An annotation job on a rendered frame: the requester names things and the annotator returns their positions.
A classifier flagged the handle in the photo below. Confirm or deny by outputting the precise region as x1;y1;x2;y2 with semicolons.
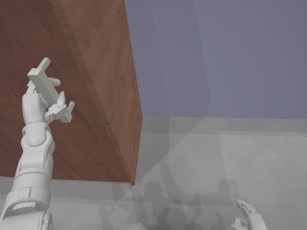
27;57;75;123

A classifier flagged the robot left hand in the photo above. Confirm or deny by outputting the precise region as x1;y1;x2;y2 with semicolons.
22;78;68;126

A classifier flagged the robot right hand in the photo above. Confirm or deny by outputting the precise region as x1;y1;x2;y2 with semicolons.
231;199;268;230

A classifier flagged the robot left forearm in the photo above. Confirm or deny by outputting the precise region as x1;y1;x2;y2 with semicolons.
0;122;56;223

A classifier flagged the wardrobe door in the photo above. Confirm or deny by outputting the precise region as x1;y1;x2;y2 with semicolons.
0;0;130;183

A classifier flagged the robot left upper arm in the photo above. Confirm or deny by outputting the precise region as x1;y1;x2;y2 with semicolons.
0;211;54;230

